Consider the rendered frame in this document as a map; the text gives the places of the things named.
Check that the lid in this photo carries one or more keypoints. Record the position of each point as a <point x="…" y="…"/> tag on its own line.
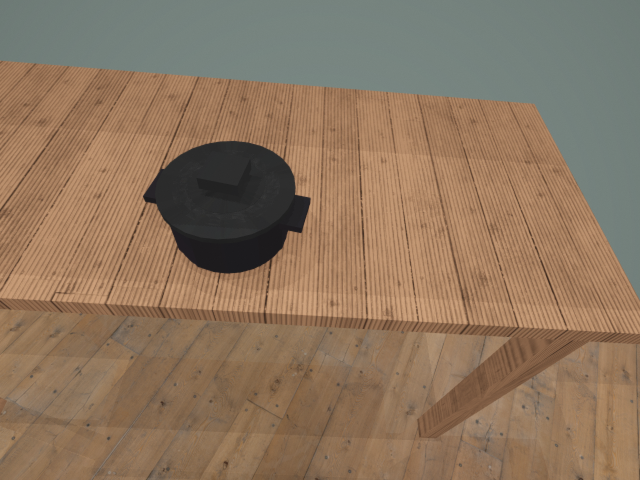
<point x="207" y="216"/>

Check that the pot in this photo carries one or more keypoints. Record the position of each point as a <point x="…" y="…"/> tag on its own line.
<point x="240" y="256"/>

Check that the table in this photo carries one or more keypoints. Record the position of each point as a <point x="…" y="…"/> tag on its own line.
<point x="428" y="214"/>

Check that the knob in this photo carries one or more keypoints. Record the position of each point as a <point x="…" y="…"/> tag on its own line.
<point x="224" y="173"/>

